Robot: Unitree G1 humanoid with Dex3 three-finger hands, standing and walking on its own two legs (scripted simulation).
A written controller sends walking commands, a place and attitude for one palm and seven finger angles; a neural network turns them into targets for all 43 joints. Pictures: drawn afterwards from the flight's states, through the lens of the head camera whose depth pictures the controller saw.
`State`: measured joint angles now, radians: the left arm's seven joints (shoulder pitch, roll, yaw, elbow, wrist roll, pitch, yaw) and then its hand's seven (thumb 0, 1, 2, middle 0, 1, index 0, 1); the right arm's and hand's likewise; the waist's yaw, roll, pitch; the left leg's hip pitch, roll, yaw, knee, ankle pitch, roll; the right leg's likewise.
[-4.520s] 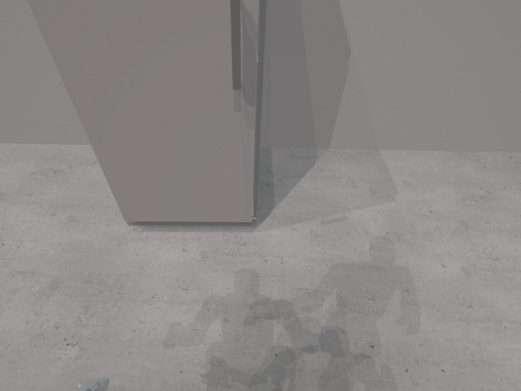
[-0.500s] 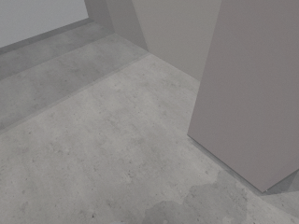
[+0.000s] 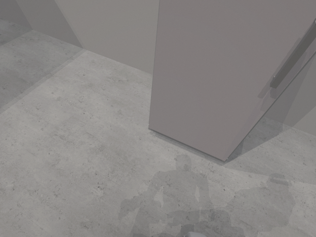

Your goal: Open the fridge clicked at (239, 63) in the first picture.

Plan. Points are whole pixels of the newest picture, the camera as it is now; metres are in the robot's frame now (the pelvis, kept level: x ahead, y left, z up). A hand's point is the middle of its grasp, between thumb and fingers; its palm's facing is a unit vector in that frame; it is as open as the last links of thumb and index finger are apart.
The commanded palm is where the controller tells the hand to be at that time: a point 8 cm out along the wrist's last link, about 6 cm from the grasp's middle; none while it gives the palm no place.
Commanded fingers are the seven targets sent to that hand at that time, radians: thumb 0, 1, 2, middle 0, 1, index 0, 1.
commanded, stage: turn to face it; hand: right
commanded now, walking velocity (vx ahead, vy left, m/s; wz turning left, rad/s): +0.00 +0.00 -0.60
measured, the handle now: (293, 56) +0.67 -0.41 +0.13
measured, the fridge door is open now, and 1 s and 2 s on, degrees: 0 0 0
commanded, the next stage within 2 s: take the last steps up to it in 0.58 s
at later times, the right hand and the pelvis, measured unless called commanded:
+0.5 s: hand out of the picture +0.05 -0.25 -0.16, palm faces +0.26 +0.93 -0.27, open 7.4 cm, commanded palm none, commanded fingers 0.00 -0.90 -0.90 0.20 0.30 0.20 0.30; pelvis +0.01 -0.02 -0.01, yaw -13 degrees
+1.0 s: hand out of the picture -0.09 -0.17 -0.17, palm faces +0.45 +0.87 -0.19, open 7.4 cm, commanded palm none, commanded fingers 0.00 -0.90 -0.90 0.20 0.30 0.20 0.30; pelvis +0.02 -0.02 +0.00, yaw -21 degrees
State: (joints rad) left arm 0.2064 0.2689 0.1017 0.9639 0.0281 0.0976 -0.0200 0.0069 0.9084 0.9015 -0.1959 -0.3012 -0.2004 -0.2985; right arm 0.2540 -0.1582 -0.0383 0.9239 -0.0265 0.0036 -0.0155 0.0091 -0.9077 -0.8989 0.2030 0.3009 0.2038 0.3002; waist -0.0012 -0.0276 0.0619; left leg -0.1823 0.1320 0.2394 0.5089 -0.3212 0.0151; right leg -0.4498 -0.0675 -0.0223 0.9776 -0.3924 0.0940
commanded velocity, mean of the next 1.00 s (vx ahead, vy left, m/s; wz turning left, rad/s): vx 0.10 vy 0.00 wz -0.24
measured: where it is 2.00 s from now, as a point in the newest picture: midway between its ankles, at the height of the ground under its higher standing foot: (171, 220)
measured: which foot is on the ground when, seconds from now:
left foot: down 0.00-0.14, up 0.16-0.54, down 0.56-1.00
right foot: up 0.00-0.12, down 0.14-0.56, up 0.58-1.00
